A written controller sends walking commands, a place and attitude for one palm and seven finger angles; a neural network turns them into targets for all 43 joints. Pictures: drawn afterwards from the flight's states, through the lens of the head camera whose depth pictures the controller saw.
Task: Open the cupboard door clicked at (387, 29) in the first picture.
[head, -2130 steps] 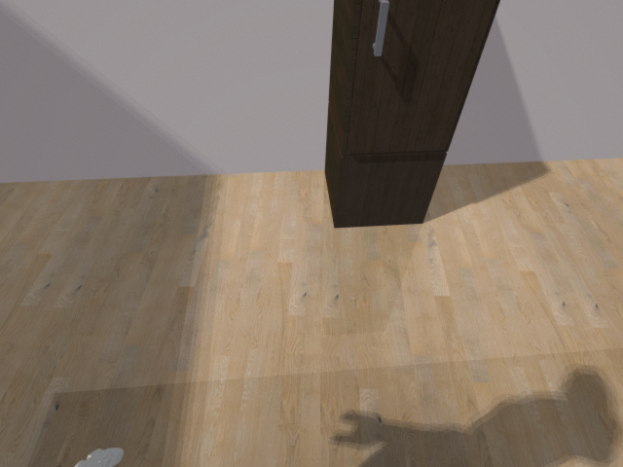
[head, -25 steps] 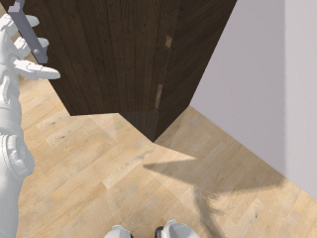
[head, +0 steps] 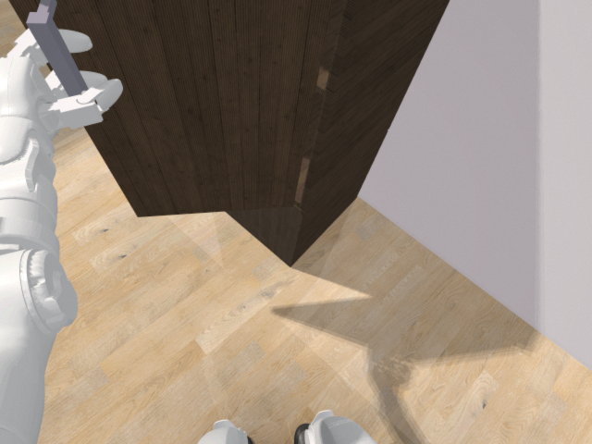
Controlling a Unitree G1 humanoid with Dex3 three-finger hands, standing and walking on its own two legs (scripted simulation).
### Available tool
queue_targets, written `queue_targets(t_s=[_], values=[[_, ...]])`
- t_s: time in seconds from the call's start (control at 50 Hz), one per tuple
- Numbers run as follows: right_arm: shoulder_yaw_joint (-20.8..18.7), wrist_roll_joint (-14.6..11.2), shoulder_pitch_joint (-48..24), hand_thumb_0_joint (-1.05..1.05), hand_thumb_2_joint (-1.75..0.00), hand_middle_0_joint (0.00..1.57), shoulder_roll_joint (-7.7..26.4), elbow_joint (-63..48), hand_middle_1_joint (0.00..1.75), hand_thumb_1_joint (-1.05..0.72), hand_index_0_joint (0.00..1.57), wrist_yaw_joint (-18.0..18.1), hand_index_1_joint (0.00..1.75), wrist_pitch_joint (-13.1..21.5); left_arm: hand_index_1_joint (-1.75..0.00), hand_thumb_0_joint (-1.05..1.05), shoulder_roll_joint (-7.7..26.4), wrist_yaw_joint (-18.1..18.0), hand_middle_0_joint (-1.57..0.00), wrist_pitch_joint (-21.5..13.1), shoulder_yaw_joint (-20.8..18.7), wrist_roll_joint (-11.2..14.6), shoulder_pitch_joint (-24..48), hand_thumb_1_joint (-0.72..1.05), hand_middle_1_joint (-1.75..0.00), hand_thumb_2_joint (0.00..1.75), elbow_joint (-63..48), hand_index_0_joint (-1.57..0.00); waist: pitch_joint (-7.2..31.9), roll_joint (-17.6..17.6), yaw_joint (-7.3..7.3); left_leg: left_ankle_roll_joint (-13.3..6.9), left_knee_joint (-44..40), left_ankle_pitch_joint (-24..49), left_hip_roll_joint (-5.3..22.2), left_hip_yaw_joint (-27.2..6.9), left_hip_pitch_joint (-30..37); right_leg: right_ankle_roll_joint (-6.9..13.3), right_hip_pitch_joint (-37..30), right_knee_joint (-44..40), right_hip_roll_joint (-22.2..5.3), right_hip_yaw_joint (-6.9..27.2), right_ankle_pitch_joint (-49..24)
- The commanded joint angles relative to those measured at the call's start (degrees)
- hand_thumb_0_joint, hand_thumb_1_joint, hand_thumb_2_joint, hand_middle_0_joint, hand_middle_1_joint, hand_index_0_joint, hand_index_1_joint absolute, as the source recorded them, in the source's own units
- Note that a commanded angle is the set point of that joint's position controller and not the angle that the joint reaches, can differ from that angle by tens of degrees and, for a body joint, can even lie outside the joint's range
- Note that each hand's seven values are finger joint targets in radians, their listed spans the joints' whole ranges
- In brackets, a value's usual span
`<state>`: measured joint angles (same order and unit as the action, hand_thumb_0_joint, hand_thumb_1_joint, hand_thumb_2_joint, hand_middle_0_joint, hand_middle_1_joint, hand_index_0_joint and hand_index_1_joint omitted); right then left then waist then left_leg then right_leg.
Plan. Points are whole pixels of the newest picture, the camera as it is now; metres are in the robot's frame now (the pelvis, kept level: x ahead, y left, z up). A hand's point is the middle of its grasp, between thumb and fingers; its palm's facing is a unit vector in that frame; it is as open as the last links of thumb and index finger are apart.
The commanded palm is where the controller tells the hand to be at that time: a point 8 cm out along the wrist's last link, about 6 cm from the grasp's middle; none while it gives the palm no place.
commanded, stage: close the thumb around the handle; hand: left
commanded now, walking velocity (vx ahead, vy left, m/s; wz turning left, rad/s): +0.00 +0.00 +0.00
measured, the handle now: (70, 61) +0.58 +0.22 +0.13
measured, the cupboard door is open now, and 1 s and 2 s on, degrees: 49 70 100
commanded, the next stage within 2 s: pull the door open along its arc in 0.24 s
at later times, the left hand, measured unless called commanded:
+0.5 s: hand (92, 97) +0.53 +0.19 +0.12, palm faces +0.03 -1.00 +0.00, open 5.3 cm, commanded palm +0.49 +0.24 +0.12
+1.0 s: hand (122, 175) +0.41 +0.15 +0.12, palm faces +0.28 -0.96 +0.07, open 5.8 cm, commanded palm +0.35 +0.21 +0.12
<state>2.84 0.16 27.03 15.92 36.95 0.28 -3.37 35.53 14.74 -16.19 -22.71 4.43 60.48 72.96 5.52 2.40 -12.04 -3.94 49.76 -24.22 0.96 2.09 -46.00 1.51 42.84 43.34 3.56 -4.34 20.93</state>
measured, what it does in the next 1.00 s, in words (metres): stands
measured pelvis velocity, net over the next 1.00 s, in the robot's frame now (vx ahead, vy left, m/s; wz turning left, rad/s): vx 0.01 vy -0.01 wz -0.02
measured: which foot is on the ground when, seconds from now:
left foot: down 0.00-1.00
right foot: down 0.00-1.00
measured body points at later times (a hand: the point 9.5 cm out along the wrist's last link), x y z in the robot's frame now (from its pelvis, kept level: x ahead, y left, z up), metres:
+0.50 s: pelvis +0.00 +0.00 +0.00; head +0.11 +0.02 +0.44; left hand +0.52 +0.25 +0.12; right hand -0.05 -0.27 -0.10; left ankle -0.01 +0.07 -0.70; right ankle -0.01 -0.11 -0.70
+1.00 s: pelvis +0.01 -0.01 +0.02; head +0.05 -0.01 +0.47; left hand +0.39 +0.20 +0.12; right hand +0.12 -0.26 -0.09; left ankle -0.01 +0.07 -0.70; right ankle -0.01 -0.11 -0.70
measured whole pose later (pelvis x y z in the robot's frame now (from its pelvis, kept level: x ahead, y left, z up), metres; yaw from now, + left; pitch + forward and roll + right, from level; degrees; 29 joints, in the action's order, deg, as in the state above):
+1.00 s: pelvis +0.01 -0.01 +0.02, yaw -1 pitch +12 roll -2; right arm 0.4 -0.9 16.6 13.7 31.7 -2.0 -2.5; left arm 7.8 -10.2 -6.3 -13.7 8.3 20.8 23.3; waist 7.6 2.5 -3.4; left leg -3.2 41.5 -22.5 0.4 4.5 -30.6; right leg 2.0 29.8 38.6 3.3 -1.4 20.3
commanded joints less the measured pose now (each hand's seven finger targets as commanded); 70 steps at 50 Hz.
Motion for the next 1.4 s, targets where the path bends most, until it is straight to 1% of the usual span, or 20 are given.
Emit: queue_targets(t_s=[0.0, 0.06, 0.12, 0.16, 0.22, 0.28, 0.32, 0.34, 0.42, 0.5, 0.76, 0.78, 0.8, 0.92, 0.98, 1.04, 1.18, 1.28, 1.34, 1.38], values=[[-4.2, 0.2, 11.4, 0.0, -0.9, 0.2, 11.7, -1.7, 0.3, -0.9, 0.2, 0.8, 0.3, -0.1, -1.34, 0.0, 14.9, -0.4, -0.4, -3.8, -2.2, 0.9, 27.2, 0.84, -1.34, 0.88, -12.1, -0.4, 25.6, 7.6, -0.5, 2.6, -3.3, 33.1, 1.6, -7.8, 26.0, -0.5, -4.5, -2.8, 0.8, 2.2, -20.9], [-4.1, 0.1, 11.0, 0.0, -0.9, 0.2, 11.6, -2.1, 0.3, -0.9, 0.2, 0.7, 0.3, 0.0, -1.35, 0.0, 14.8, -0.7, -0.4, -3.7, -1.7, 0.4, 26.7, 0.9, -1.35, 0.9, -11.9, -0.4, 23.9, 7.7, -0.39, 2.5, -3.7, 29.6, 1.5, -7.5, 24.6, -0.5, -4.3, -3.1, 0.7, 2.2, -19.1], [-4.2, 0.3, 11.2, 0.0, -0.9, 0.2, 11.5, -2.1, 0.3, -0.9, 0.2, 0.5, 0.3, 0.2, -1.35, 0.0, 15.5, -0.9, -0.4, -4.9, -2.5, 0.3, 27.1, 0.9, -1.35, 0.9, -14.1, -0.4, 27.7, 9.7, 0.25, 2.8, -3.2, 32.6, 1.4, -7.7, 27.1, -0.3, -5.3, -2.6, 0.8, 2.4, -20.5], [-4.2, 0.0, 11.0, 0.0, -0.9, 0.2, 11.6, -2.2, 0.3, -0.9, 0.2, 0.7, 0.3, 0.1, -1.35, 0.0, 15.1, -0.4, -0.4, -4.2, -2.3, 0.5, 24.9, 0.9, -1.35, 0.9, -11.6, -0.4, 25.1, 6.9, -0.17, 2.4, -3.5, 30.4, 1.4, -7.1, 24.6, -0.5, -5.7, -3.0, 0.8, 2.4, -20.3], [-4.1, 0.0, 11.2, 0.0, -0.9, 0.2, 11.9, -2.5, 0.3, -0.9, 0.2, 0.9, 0.3, 0.0, -1.35, 0.0, 19.2, -0.6, -0.4, -4.3, -5.4, 0.5, 25.9, 0.9, -1.35, 0.9, -12.8, -0.4, 26.3, 7.6, 0.94, 2.3, -3.8, 29.6, 1.1, -7.0, 23.6, -0.4, -7.5, -2.7, 0.6, 2.6, -20.5], [-4.0, 0.0, 10.9, 0.0, -0.9, 0.2, 11.5, -3.0, 0.3, -0.9, 0.2, 0.7, 0.3, 0.1, -1.35, 0.0, 15.6, -0.7, -0.4, -4.3, -2.7, 0.7, 25.0, 0.9, -1.35, 0.9, -12.8, -0.4, 25.2, 7.3, 0.15, 2.1, -3.8, 29.6, 1.1, -6.7, 23.7, -0.4, -7.0, -2.9, 0.7, 2.6, -20.9], [-4.0, -0.2, 10.7, 0.0, -0.9, 0.2, 11.7, -3.1, 0.3, -0.9, 0.2, 0.9, 0.3, 0.0, -1.35, 0.0, 17.9, -0.8, -0.4, -4.2, -4.0, 0.4, 24.7, 0.9, -1.35, 0.9, -12.0, -0.4, 24.9, 6.8, 0.44, 2.0, -4.0, 27.6, 1.0, -6.3, 21.9, -0.6, -8.0, -3.1, 0.6, 3.0, -20.6], [-4.0, -0.2, 10.4, 0.0, -0.9, 0.2, 11.3, -2.9, 0.3, -0.9, 0.2, 0.8, 0.3, 0.1, -1.35, 0.0, 13.2, -0.6, -0.4, -4.1, 0.0, 0.5, 27.6, 0.9, -1.35, 0.9, -12.6, -0.4, 23.5, 7.4, -1.36, 2.0, -4.1, 26.8, 1.1, -6.5, 22.8, -0.7, -5.9, -3.4, 0.6, 2.8, -19.6], [-4.5, 0.1, 10.9, 0.0, -0.9, 0.2, 11.5, -2.9, 0.3, -0.9, 0.2, 0.6, 0.3, 0.4, -1.35, 0.0, 14.9, -0.7, -0.4, -4.9, -2.9, 1.1, 24.6, 0.9, -1.35, 0.9, -15.9, -0.4, 29.4, 9.4, 1.15, 2.7, -3.6, 33.0, 1.4, -7.2, 27.4, -0.3, -7.1, -2.5, 0.7, 2.5, -21.9], [-4.7, -0.3, 9.7, 0.0, -0.9, 0.2, 11.1, -3.9, 0.3, -0.9, 0.2, 0.1, 0.3, 0.0, -1.35, 0.0, 13.0, -0.1, -0.4, -5.1, -2.8, 2.2, 17.5, 0.9, -1.35, 0.9, -18.3, -0.4, 29.5, 8.7, 3.16, 2.7, -3.8, 36.3, 1.4, -6.4, 27.9, -0.3, -9.5, -2.6, 0.9, 2.5, -24.5], [-5.5, -2.8, 0.3, 0.0, -0.9, 0.2, 8.9, -10.9, 0.3, -0.9, 0.2, -0.5, 0.3, 0.5, -1.35, 0.0, 2.1, 0.1, -0.4, 0.7, -0.5, 8.9, -16.9, 0.9, -1.35, 0.9, -40.4, -0.4, 22.2, 1.2, 9.29, 1.7, -8.7, 37.0, 0.6, -2.6, 24.8, -0.4, -22.1, -4.9, -0.1, 2.8, -32.4], [-5.4, -2.3, -1.9, 0.0, -0.9, 0.2, 7.1, -11.6, 0.3, -0.9, 0.2, -0.8, 0.3, 1.4, -1.35, 0.0, 2.0, -8.0, -0.4, 1.6, -8.7, 11.8, -17.1, 0.9, -1.35, 0.9, -45.6, -0.4, 21.5, 1.3, 14.19, 2.0, -8.9, 37.0, -0.1, -2.5, 22.3, -0.3, -23.0, -5.6, 0.0, 2.2, -31.6], [-5.1, -2.2, -3.1, 0.0, -0.9, 0.2, 6.7, -11.7, 0.3, -0.9, 0.2, -1.2, 0.3, 2.1, -1.35, 0.0, -3.9, -11.9, -0.4, 3.2, -4.1, 10.9, -21.3, 0.9, -1.35, 0.9, -46.5, -0.4, 20.5, 1.6, 12.75, 2.6, -9.9, 36.3, 0.0, -2.2, 23.1, -0.5, -23.2, -5.4, -0.1, 1.9, -31.1], [-5.5, -0.8, -7.4, 0.0, -0.9, 0.2, 5.1, -11.2, 0.3, -0.9, 0.2, -2.3, 0.3, 2.7, -1.35, 0.0, -15.1, -28.6, -0.4, 6.9, 2.3, 3.8, -31.1, 0.9, -1.35, 0.9, -62.1, -0.4, 21.5, -0.5, 13.03, 3.3, -10.5, 37.6, 0.3, -1.7, 26.1, -0.4, -26.1, -5.2, -0.8, 2.1, -32.5], [-5.2, -0.1, -10.2, 0.0, -0.9, 0.2, 4.7, -10.7, 0.3, -0.9, 0.2, -1.5, 0.3, 1.7, -1.35, 0.0, -18.7, -35.2, -0.4, 9.1, 5.8, 0.4, -30.2, 0.9, -1.35, 0.9, -64.0, -0.4, 17.6, -4.6, 11.84, 3.2, -11.9, 31.0, 0.2, -2.0, 25.1, -0.2, -26.5, -6.5, -1.4, 2.2, -29.1], [-4.8, 0.4, -14.0, 0.0, -0.9, 0.2, 3.3, -11.0, 0.3, -0.9, 0.2, -0.8, 0.3, 1.1, -1.35, 0.0, -24.2, -40.2, -0.4, 10.7, 10.2, -1.9, -29.7, 0.9, -1.35, 0.9, -67.6, -0.4, 17.1, -1.6, 12.21, 3.3, -12.9, 27.4, -0.3, -1.7, 26.1, 0.1, -27.2, -7.7, -2.2, 2.5, -26.5], [-4.4, 1.4, -17.4, 0.0, -0.9, 0.2, 2.3, -11.1, 0.3, -0.9, 0.2, 0.5, 0.3, 0.7, -1.35, 0.0, -32.4, -42.8, -0.4, 11.7, 19.9, -4.2, -32.6, 0.9, -1.35, 0.9, -71.7, -0.4, 13.5, -5.2, 10.89, 3.0, -14.0, 23.2, -0.5, -1.8, 27.9, 0.0, -28.1, -10.5, -3.2, 3.3, -24.9], [-4.0, 1.5, -19.2, 0.0, -0.9, 0.2, 1.4, -11.9, 0.3, -0.9, 0.2, 0.5, 0.3, 1.1, -1.35, 0.0, -37.5, -42.6, -0.4, 11.8, 25.4, -3.9, -39.7, 0.9, -1.35, 0.9, -76.4, -0.4, 11.7, -6.4, 11.6, 3.0, -14.6, 22.4, -0.7, -2.0, 28.8, -0.1, -29.8, -11.3, -3.9, 3.4, -25.9], [-4.0, 1.7, -20.7, 0.0, -0.9, 0.2, 0.7, -12.6, 0.3, -0.9, 0.2, 0.1, 0.3, 1.4, -1.35, 0.0, -40.6, -43.7, -0.4, 12.0, 29.4, -4.9, -44.0, 0.9, -1.35, 0.9, -81.8, -0.4, 12.8, -3.3, 12.22, 3.1, -14.6, 23.0, -0.9, -2.0, 29.9, 0.1, -30.4, -10.8, -4.1, 3.3, -26.4], [-3.9, 1.8, -20.9, 0.0, -0.9, 0.2, 0.7, -12.4, 0.3, -0.9, 0.2, -0.1, 0.3, 1.4, -1.35, 0.0, -41.6, -44.8, -0.4, 12.8, 31.1, -5.8, -46.6, 0.9, -1.35, 0.9, -81.3, -0.4, 10.4, -6.0, 11.68, 3.0, -14.5, 21.1, -0.8, -2.4, 28.9, -0.3, -29.7, -11.6, -4.5, 3.6, -25.3]])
